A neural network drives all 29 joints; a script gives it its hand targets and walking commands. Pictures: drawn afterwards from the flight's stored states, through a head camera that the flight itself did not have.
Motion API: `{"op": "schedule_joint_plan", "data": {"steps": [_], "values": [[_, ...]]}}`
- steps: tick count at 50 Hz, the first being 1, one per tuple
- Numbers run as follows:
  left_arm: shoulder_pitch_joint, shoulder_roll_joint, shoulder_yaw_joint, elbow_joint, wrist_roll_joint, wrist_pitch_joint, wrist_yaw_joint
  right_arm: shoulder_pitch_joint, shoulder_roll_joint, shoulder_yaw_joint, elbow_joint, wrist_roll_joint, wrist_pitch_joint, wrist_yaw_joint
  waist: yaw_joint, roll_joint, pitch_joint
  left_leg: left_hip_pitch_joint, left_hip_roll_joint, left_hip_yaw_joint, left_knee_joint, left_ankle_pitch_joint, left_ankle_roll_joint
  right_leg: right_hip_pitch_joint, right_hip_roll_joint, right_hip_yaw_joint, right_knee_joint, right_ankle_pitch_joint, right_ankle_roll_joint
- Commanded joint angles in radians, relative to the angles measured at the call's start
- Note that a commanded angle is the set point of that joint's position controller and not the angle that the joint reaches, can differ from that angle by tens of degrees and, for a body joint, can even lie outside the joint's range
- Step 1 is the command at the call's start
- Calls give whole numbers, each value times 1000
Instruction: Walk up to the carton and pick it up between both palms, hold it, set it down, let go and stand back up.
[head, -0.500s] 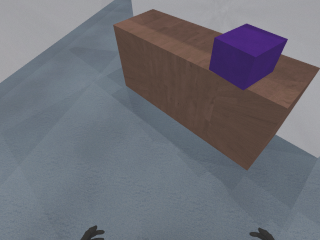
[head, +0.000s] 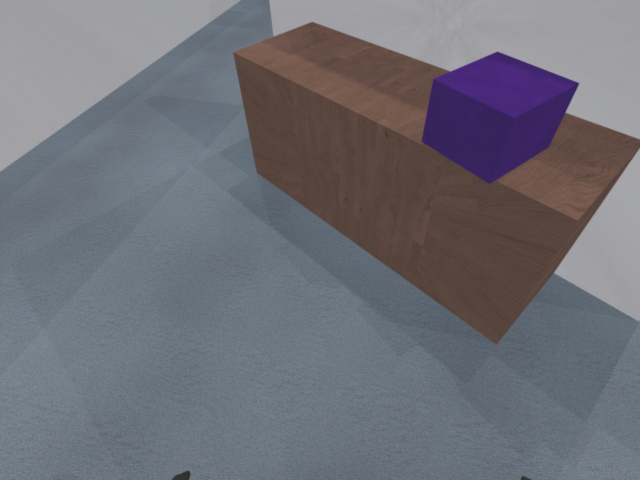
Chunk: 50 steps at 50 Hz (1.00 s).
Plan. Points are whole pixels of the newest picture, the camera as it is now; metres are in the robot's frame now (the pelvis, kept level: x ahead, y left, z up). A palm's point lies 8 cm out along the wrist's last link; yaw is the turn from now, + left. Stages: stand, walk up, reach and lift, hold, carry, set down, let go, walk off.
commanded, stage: stand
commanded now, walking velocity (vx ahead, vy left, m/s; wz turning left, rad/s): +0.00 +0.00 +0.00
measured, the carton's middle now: (493, 115) +0.98 -0.38 -0.07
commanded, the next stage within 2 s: none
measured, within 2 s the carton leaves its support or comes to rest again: neither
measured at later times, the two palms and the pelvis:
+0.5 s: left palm out of the picture +0.07 +0.24 -0.11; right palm out of the picture +0.08 -0.24 -0.11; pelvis +0.00 +0.00 +0.00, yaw +1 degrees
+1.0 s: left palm out of the picture +0.06 +0.24 -0.11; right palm out of the picture +0.07 -0.24 -0.11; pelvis +0.00 +0.00 +0.00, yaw +1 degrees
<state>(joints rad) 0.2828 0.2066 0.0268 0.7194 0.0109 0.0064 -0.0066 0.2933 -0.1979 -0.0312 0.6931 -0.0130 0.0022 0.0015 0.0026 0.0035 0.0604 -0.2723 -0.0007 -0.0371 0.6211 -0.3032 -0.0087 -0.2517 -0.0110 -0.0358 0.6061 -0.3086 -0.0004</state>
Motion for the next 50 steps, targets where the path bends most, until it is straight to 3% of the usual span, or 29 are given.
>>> {"op": "schedule_joint_plan", "data": {"steps": [1,50], "values": [[-7,141,38,-110,-1,-32,8,-7,-144,-41,-107,1,-32,-8,0,6,-44,-12,71,-85,-144,90,38,-6,-79,103,-143,59,-34],[40,161,23,-9,-8,-28,19,32,-158,-23,2,5,-29,-20,2,9,-23,-4,66,-107,-175,125,29,15,-89,96,-193,62,-32]]}}
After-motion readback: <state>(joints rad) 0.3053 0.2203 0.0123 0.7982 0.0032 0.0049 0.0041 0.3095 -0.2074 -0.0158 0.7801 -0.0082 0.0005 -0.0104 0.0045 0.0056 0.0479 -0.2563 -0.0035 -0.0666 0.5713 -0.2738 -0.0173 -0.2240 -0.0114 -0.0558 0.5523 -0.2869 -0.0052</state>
